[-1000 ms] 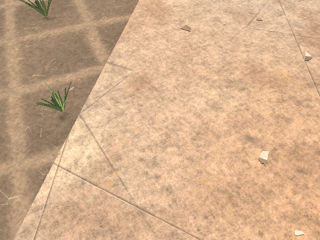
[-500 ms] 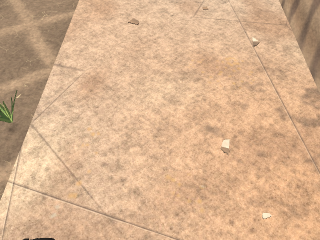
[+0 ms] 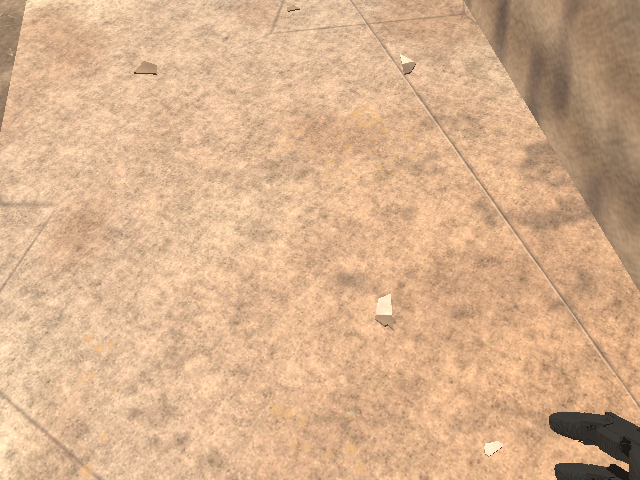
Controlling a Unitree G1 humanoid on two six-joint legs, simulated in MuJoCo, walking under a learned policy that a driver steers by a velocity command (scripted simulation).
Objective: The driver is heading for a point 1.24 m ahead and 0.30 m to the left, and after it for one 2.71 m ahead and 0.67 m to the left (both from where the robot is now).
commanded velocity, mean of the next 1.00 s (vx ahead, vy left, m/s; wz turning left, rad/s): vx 0.28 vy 0.00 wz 0.32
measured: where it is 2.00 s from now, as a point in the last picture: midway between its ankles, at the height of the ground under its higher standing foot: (249, 321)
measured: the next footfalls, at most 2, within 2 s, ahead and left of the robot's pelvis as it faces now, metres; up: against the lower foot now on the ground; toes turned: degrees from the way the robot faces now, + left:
left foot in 0.10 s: +0.24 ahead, +0.12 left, +0.00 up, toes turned -4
right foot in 0.48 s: +0.23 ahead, -0.11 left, +0.00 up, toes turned +10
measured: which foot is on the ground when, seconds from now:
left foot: up 0.00-0.08, down 0.10-0.48, up 0.50-0.98, down 1.00-1.00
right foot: down 0.00-0.12, up 0.14-0.46, down 0.48-1.00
